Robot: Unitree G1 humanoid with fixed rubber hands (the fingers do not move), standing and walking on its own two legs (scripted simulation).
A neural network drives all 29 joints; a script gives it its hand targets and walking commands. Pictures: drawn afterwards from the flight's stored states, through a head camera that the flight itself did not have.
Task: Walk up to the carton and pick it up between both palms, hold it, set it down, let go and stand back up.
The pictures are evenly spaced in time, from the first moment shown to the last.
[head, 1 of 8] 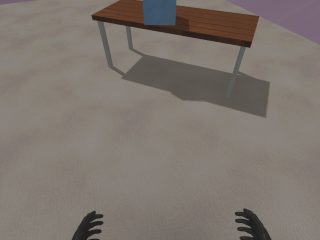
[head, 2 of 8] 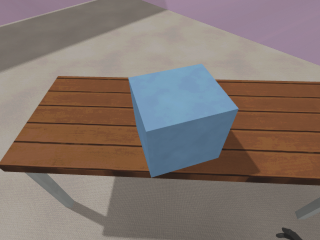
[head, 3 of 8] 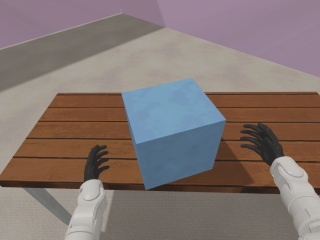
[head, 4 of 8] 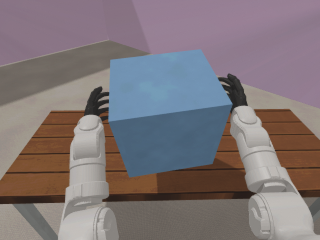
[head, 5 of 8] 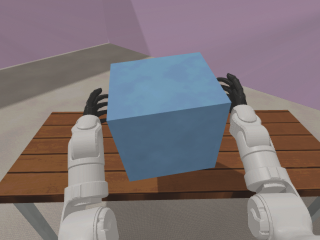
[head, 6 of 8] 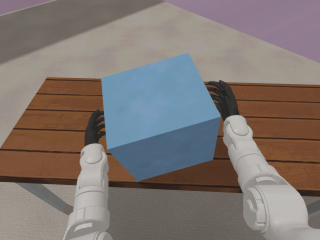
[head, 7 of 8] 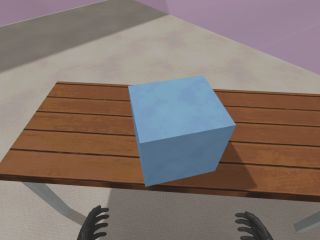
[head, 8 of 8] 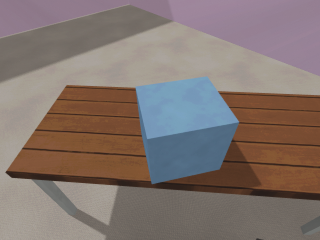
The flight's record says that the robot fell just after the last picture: no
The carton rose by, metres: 0.22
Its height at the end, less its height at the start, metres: +0.00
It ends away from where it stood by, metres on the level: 0.01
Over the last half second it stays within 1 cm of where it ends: yes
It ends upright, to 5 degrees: yes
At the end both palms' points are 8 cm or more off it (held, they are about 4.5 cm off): yes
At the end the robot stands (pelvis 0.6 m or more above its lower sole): yes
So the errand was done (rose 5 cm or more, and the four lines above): yes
